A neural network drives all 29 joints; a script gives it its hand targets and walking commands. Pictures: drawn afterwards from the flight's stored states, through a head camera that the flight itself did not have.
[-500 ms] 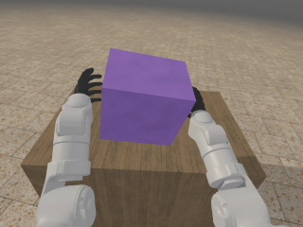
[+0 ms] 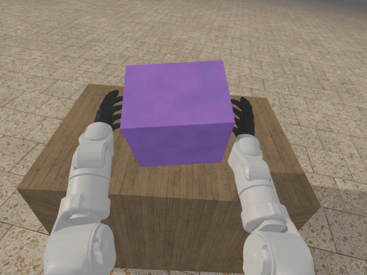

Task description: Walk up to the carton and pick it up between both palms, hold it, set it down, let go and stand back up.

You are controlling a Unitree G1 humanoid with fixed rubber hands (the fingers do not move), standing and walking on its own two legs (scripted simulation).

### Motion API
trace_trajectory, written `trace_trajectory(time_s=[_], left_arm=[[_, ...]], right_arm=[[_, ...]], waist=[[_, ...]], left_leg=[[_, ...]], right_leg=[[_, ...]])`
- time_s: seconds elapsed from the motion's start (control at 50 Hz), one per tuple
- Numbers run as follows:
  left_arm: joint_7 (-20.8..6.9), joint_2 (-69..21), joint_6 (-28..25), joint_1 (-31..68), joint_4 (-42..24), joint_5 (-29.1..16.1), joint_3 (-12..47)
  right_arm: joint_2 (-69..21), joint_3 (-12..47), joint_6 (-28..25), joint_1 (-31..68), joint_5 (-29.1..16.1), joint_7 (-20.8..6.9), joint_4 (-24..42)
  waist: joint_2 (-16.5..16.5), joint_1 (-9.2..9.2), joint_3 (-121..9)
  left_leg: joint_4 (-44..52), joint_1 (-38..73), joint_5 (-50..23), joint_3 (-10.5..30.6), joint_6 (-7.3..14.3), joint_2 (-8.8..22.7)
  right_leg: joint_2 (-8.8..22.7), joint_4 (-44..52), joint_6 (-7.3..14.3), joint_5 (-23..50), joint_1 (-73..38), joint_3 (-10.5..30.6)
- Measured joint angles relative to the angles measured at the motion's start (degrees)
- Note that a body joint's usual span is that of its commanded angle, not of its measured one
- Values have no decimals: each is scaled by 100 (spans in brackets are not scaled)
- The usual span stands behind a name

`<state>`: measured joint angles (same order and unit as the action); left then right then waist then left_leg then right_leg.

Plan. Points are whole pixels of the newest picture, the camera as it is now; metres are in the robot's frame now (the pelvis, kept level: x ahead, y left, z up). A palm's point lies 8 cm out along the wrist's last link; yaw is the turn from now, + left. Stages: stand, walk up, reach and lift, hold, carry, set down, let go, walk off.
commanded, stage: set down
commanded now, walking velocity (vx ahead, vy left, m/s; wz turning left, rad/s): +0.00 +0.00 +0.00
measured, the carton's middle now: (177, 118) +0.45 +0.00 +0.15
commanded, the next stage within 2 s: none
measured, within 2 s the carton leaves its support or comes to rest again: neither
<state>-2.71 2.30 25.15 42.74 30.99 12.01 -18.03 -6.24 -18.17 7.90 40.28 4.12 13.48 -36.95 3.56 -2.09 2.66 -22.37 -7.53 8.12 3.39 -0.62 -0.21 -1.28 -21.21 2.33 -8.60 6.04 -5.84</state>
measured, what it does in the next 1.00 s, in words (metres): stands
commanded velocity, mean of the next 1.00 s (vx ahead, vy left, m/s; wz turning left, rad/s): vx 0.00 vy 0.00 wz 0.00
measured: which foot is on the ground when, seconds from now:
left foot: down 0.00-1.00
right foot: down 0.00-1.00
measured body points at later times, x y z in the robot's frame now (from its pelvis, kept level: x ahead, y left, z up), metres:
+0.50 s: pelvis +0.01 +0.00 +0.00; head -0.02 +0.03 +0.45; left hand +0.42 +0.16 +0.14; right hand +0.39 -0.15 +0.14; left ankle +0.05 +0.13 -0.74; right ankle +0.04 -0.08 -0.74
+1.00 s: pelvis +0.01 +0.01 +0.00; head +0.00 +0.03 +0.45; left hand +0.43 +0.15 +0.11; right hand +0.39 -0.15 +0.12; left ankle +0.05 +0.13 -0.74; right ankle +0.04 -0.08 -0.74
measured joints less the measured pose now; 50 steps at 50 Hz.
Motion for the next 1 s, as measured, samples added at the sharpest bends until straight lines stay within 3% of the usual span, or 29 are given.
trace_trajectory(time_s=[0.18,0.56,1.0], left_arm=[[5,0,-390,0,164,0,-2],[6,0,-1020,-1,990,1,-147],[-8,1,-1658,28,1762,1,-408]], right_arm=[[-35,-2,-325,-105,26,0,-16],[-292,-562,-682,-131,627,-62,-400],[-579,-1202,-993,-131,1242,-180,-602]], waist=[[0,-41,-2],[6,-45,-52],[15,-179,-3]], left_leg=[[59,4,0,0,-1,-4],[93,5,0,0,-1,-44],[139,5,23,-1,0,-57]], right_leg=[[3,51,0,0,-1,0],[45,70,-29,-9,-1,0],[59,97,-57,-48,4,0]])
